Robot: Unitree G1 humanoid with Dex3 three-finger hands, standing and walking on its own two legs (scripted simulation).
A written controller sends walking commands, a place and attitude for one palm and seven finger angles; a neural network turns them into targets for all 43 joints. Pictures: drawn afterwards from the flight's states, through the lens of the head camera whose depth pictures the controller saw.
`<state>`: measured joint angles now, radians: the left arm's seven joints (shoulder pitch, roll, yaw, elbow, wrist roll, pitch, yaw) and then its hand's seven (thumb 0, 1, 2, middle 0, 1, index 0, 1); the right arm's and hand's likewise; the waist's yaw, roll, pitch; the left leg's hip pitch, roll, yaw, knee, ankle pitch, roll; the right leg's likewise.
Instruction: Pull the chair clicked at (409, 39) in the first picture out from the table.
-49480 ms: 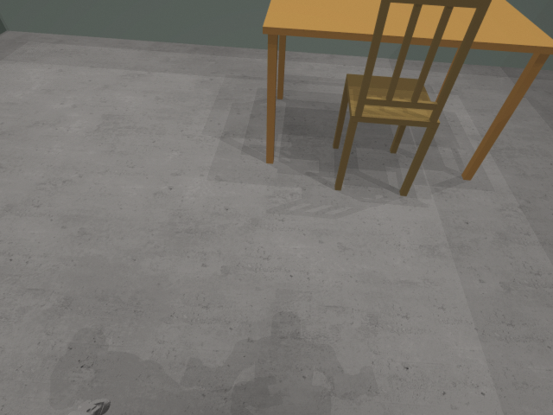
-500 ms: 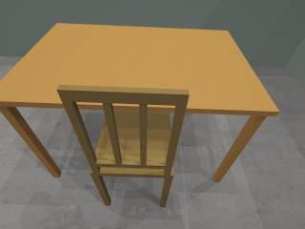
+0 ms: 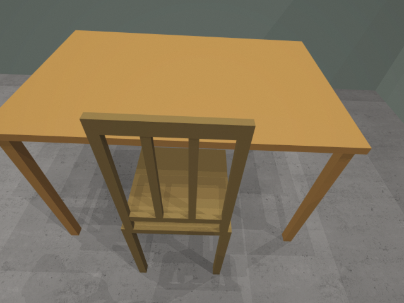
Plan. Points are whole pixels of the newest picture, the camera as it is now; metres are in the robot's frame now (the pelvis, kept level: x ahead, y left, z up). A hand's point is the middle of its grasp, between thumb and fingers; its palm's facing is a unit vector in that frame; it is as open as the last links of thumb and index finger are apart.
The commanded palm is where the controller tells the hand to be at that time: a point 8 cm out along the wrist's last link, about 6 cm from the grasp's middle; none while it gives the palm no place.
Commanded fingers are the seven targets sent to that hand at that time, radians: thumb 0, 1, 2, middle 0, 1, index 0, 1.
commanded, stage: look again from close up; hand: left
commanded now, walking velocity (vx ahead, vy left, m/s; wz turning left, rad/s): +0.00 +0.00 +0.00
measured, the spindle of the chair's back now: (154, 182) +0.42 +0.16 -0.06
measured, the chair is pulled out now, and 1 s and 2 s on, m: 0.00 0.00 0.00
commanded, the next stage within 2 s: raise the hand toward the chair's back in 0.54 s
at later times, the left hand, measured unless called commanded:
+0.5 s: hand out of the picture -0.03 +0.15 -0.18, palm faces +0.04 -0.99 -0.15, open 7.3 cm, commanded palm none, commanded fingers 0.00 0.90 0.90 -0.20 -0.30 -0.20 -0.30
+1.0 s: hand (151, 272) +0.19 +0.11 -0.02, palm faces +0.02 -1.00 +0.09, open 8.6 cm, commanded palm +0.11 +0.20 -0.07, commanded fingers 0.00 0.46 0.71 -0.16 -0.23 -0.16 -0.23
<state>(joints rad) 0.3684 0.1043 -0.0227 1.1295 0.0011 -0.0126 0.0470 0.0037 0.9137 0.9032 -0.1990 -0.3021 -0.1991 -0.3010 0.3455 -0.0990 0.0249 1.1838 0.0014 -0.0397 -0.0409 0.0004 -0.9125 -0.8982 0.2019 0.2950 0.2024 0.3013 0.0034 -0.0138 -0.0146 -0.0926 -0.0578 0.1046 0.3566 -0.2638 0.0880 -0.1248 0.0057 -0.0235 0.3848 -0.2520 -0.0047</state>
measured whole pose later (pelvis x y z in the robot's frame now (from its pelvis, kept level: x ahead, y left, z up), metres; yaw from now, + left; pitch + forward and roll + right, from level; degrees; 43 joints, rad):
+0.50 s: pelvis +0.00 +0.01 +0.00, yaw +0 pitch -1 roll +0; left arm 0.36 0.11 -0.02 1.13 0.00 0.00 0.05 0.00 0.91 0.90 -0.20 -0.30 -0.20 -0.30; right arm 0.36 -0.10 0.02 1.19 0.00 -0.04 -0.04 0.00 -0.91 -0.90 0.20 0.29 0.20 0.30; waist 0.00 -0.01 -0.01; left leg -0.08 -0.07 0.11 0.33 -0.25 0.10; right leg -0.13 -0.01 -0.01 0.39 -0.25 0.01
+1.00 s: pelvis -0.04 -0.03 -0.05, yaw +2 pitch +10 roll +1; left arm 0.31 0.10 0.03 0.18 -0.18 -0.48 -0.15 0.02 0.71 0.81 -0.17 -0.27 -0.17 -0.26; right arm 0.20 -0.27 -0.05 0.62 0.00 -0.26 0.02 0.01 -0.92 -0.90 0.20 0.30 0.20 0.30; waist -0.05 -0.05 -0.16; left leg -0.63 -0.03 0.08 0.90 -0.45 0.06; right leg -0.65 0.01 -0.07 0.92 -0.44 -0.06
